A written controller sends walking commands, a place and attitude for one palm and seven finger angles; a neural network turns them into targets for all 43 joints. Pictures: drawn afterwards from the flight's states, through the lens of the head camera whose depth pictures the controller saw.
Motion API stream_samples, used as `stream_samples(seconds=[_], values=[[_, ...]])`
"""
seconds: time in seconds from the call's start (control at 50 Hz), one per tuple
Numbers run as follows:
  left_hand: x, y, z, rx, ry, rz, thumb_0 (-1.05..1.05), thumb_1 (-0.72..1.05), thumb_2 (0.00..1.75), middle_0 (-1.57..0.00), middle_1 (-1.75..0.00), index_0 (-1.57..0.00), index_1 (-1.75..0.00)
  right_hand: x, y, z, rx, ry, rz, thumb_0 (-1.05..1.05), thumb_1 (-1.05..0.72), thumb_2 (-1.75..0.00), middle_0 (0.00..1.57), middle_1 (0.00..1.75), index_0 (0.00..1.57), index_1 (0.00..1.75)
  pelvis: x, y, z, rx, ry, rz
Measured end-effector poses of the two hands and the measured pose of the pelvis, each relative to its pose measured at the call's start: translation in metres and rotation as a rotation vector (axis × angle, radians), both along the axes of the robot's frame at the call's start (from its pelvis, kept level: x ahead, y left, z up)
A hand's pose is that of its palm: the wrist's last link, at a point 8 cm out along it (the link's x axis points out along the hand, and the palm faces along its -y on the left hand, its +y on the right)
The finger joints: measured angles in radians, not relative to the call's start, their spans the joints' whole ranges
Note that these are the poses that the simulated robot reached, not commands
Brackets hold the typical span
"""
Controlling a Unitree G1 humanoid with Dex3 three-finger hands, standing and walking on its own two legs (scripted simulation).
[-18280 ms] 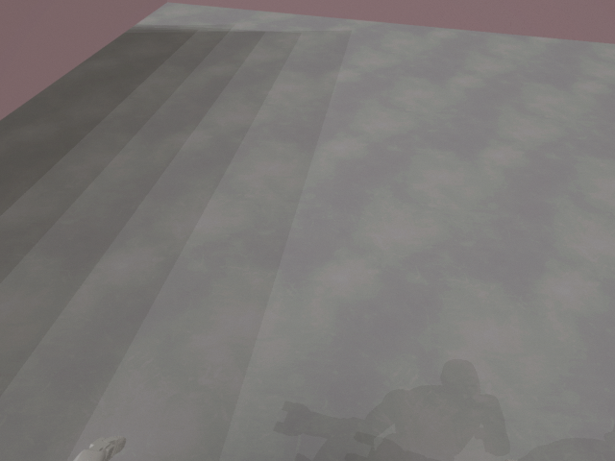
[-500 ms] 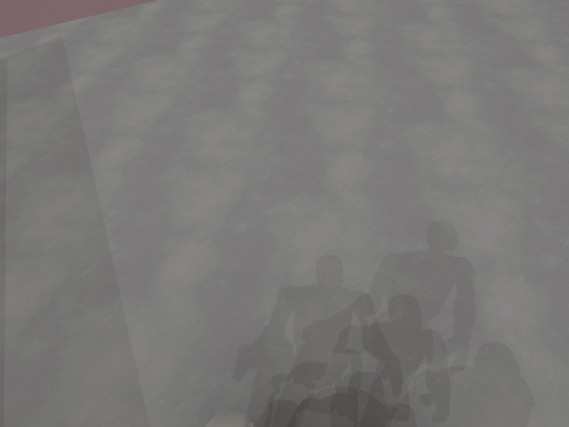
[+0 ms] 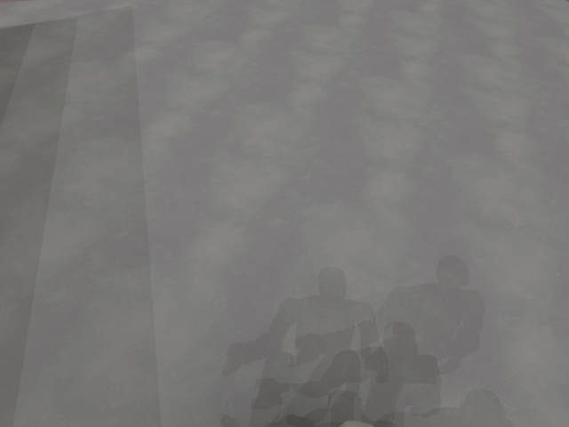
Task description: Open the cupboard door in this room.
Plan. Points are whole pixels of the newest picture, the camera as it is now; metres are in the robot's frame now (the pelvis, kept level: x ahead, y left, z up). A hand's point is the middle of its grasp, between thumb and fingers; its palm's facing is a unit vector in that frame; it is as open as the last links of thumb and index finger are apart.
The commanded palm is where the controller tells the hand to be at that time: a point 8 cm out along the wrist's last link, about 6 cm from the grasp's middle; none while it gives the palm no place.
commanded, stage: turn or walk to find it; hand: left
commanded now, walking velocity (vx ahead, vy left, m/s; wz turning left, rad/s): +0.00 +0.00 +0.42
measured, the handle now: out of the picture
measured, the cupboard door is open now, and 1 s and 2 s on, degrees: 0 0 0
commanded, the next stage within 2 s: stand and wait in 1.42 s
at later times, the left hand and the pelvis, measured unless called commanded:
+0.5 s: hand out of the picture -0.02 +0.14 -0.15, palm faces +0.27 -0.92 -0.27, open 7.3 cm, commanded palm none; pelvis -0.03 -0.06 +0.00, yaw +14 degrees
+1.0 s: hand out of the picture -0.12 +0.21 -0.17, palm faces +0.47 -0.85 -0.24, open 7.4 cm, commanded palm none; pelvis -0.08 -0.01 +0.00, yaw +25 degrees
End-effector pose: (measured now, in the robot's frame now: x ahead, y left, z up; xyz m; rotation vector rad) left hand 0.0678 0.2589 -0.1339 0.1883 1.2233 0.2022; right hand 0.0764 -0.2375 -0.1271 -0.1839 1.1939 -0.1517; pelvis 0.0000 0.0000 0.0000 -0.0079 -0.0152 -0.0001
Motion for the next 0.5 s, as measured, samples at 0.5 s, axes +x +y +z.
stream_samples(seconds=[0.5], values=[[-0.106, -0.072, 0.015, 0.022, -0.009, 0.229, 0.01, 0.91, 0.89, -0.2, -0.3, -0.21, -0.3, -0.035, -0.065, -0.025, 0.012, 0.194, 0.158, 0.01, -0.91, -0.9, 0.2, 0.3, 0.19, 0.3, -0.034, -0.056, 0.0, 0.053, -0.005, 0.249]])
